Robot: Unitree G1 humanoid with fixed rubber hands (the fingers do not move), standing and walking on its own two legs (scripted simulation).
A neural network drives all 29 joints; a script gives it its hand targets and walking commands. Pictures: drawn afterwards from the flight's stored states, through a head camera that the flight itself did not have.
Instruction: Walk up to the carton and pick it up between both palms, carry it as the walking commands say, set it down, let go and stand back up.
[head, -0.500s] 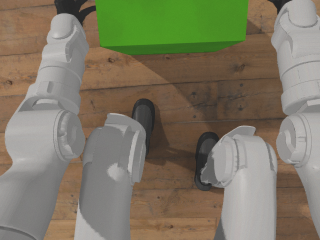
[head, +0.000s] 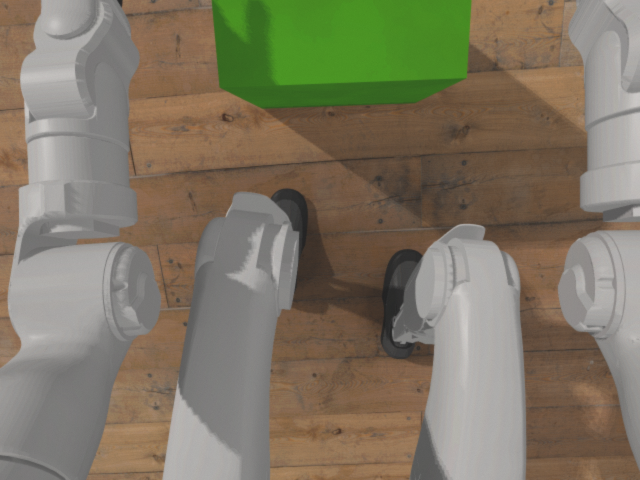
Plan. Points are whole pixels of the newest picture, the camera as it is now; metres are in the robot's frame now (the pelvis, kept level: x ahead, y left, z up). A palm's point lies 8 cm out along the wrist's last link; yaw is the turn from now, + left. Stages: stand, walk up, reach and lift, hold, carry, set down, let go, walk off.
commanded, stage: set down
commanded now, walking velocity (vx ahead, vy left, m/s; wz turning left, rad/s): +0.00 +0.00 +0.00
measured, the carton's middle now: (338, 36) +0.54 +0.07 -0.32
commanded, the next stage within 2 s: let go in 0.82 s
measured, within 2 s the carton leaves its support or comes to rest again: neither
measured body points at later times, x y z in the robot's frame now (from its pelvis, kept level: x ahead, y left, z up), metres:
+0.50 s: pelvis +0.02 +0.00 +0.13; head +0.37 +0.04 +0.39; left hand +0.52 +0.28 +0.01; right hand +0.60 -0.12 +0.02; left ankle +0.18 +0.12 -0.41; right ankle +0.10 -0.11 -0.41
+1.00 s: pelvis +0.04 +0.00 +0.21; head +0.35 +0.04 +0.53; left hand +0.51 +0.29 +0.11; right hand +0.59 -0.14 +0.12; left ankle +0.18 +0.12 -0.41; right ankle +0.10 -0.11 -0.41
